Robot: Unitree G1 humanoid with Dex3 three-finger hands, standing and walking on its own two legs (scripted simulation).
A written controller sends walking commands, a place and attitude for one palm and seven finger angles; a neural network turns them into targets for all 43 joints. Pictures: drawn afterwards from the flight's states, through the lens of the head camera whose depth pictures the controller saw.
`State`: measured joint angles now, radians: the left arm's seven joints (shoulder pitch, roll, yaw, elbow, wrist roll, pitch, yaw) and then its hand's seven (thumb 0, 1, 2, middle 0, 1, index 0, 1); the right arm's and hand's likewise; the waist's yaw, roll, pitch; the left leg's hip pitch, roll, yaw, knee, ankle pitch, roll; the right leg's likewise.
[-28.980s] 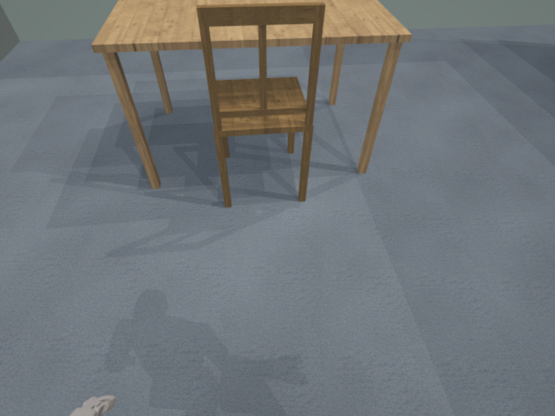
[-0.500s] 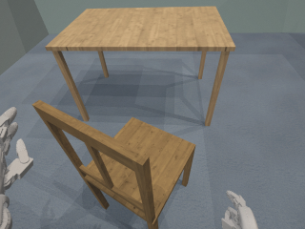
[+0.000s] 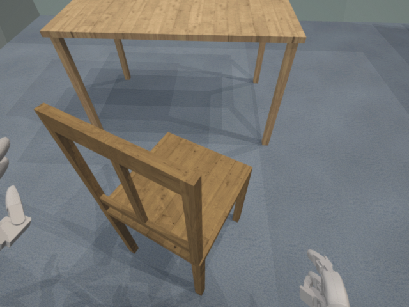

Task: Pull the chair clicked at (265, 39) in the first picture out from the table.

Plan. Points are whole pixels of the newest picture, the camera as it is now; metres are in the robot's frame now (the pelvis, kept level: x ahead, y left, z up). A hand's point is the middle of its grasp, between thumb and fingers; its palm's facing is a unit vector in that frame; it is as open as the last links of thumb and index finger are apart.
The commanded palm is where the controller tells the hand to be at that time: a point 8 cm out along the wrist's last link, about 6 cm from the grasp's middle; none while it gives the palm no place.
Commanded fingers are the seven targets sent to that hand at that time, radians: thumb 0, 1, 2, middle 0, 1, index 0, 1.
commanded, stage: step back with the hand held close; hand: left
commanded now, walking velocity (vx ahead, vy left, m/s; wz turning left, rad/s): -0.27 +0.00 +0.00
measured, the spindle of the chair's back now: (132, 193) +0.38 +0.22 -0.08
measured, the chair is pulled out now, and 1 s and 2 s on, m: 0.67 0.67 0.67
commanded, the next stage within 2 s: stop stepping back and stand still in 1.18 s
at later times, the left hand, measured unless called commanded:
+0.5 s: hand (13, 233) +0.18 +0.26 +0.17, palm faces +0.43 -0.76 -0.48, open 7.4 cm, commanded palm +0.11 +0.30 +0.18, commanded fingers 0.00 0.90 0.90 -0.20 -0.30 -0.20 -0.30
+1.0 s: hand (21, 270) +0.13 +0.22 +0.18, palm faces +0.37 -0.77 -0.52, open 7.4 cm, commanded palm +0.07 +0.27 +0.18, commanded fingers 0.00 0.90 0.90 -0.20 -0.30 -0.20 -0.30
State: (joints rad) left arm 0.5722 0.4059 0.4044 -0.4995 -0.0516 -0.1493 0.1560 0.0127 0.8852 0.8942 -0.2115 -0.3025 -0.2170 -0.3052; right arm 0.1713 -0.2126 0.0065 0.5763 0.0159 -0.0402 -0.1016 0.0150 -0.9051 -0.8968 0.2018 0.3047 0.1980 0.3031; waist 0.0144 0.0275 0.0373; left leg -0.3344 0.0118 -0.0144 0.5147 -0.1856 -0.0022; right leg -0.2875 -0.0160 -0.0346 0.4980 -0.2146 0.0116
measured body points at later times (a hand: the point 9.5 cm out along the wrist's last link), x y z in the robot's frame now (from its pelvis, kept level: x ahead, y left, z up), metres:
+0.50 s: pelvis -0.03 +0.00 -0.01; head +0.00 +0.01 +0.44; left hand +0.15 +0.30 +0.19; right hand +0.14 -0.23 -0.09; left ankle +0.05 +0.12 -0.73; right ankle +0.03 -0.13 -0.74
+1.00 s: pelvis -0.07 -0.03 +0.00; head -0.04 -0.02 +0.45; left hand +0.11 +0.26 +0.21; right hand +0.11 -0.26 -0.08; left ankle -0.06 +0.09 -0.71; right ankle -0.09 -0.13 -0.73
